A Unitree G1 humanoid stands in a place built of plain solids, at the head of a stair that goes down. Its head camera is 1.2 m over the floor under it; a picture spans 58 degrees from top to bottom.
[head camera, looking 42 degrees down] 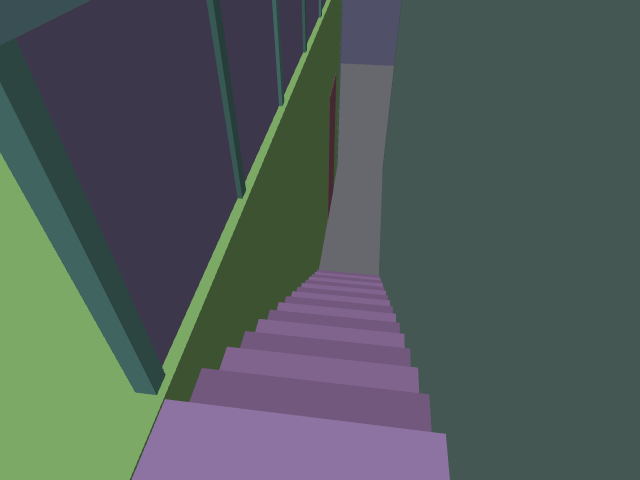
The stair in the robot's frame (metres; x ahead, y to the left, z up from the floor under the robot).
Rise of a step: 0.19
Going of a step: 0.22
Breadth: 0.81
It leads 7 degrees to the right of straight ahead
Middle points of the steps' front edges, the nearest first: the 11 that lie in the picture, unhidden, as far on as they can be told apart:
0.59 0.05 0.00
0.81 0.03 -0.19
1.03 0.00 -0.38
1.25 -0.03 -0.57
1.47 -0.06 -0.77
1.69 -0.09 -0.96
1.91 -0.11 -1.15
2.13 -0.14 -1.35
2.35 -0.17 -1.54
2.58 -0.20 -1.73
2.80 -0.23 -1.92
